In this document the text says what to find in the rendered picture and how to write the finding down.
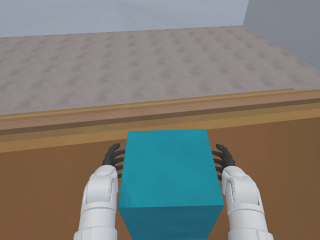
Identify carton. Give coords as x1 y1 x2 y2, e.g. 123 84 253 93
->
117 129 224 240

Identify right robot forearm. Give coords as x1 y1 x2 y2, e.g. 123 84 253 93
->
221 166 274 240

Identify robot right hand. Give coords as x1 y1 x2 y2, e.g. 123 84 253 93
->
211 144 236 181

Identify robot left hand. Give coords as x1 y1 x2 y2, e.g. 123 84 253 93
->
102 143 126 179

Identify left robot forearm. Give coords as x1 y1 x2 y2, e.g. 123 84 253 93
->
73 165 119 240

